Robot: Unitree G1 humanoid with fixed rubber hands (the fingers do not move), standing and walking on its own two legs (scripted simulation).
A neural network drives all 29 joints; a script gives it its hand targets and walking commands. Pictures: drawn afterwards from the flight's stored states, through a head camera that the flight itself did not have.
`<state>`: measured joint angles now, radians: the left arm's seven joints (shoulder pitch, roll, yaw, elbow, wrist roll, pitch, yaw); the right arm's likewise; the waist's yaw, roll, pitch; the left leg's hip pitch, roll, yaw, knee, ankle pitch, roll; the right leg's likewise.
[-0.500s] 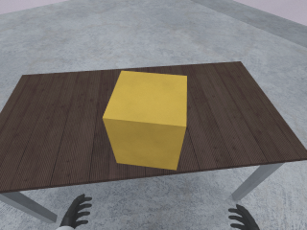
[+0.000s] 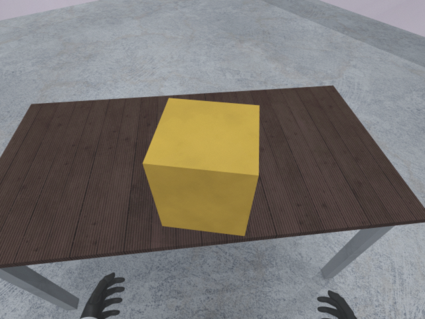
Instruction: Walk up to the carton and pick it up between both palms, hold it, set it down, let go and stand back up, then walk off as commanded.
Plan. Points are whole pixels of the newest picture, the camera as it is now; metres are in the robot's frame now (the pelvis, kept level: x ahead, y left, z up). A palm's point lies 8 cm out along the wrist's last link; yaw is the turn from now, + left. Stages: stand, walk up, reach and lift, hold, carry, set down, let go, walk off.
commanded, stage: stand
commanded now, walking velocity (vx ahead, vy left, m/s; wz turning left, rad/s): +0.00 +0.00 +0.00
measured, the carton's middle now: (207, 169) +0.43 +0.04 -0.01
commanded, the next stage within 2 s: none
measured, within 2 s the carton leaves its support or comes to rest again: neither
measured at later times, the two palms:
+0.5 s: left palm out of the picture +0.12 +0.25 -0.10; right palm out of the picture +0.11 -0.24 -0.11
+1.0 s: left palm out of the picture +0.10 +0.24 -0.10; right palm out of the picture +0.08 -0.25 -0.12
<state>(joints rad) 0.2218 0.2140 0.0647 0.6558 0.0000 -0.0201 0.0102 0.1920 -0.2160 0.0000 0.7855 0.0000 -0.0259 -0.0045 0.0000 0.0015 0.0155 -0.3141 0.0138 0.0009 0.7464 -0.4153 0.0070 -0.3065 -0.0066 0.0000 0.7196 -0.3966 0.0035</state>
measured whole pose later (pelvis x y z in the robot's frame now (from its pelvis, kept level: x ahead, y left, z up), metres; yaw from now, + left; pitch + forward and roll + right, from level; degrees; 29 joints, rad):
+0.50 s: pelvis +0.00 +0.00 +0.00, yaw +0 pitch -1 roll -1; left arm 0.21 0.21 0.07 0.71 0.00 -0.03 0.01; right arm 0.19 -0.22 0.00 0.84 0.00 -0.03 -0.01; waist 0.00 0.00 0.02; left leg -0.31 0.01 0.00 0.74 -0.41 0.01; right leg -0.31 -0.01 0.00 0.72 -0.39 0.00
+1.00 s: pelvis -0.02 -0.01 +0.00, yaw +0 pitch -2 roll +0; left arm 0.20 0.21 0.07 0.78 0.00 -0.03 0.01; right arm 0.19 -0.22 0.00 0.90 0.00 -0.04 -0.01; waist 0.00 0.00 0.02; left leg -0.31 0.01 0.00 0.72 -0.37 0.00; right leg -0.32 -0.01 0.00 0.72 -0.37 0.00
